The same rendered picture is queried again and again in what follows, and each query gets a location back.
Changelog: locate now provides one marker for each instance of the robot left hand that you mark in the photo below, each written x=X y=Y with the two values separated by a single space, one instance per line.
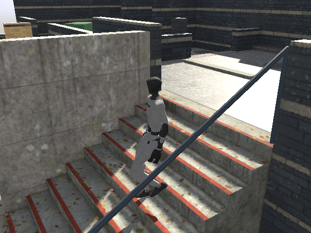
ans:
x=156 y=154

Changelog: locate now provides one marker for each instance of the left robot upper arm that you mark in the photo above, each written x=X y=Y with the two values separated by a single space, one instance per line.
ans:
x=160 y=107

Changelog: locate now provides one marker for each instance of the robot right forearm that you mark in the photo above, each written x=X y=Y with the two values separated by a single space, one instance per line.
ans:
x=148 y=129

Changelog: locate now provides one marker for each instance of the robot left forearm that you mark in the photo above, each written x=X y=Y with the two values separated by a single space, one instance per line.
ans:
x=162 y=135

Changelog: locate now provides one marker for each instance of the humanoid robot torso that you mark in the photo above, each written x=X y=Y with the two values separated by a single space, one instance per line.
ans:
x=154 y=120

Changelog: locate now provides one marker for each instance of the left robot thigh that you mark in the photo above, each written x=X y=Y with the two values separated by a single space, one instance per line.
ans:
x=143 y=155

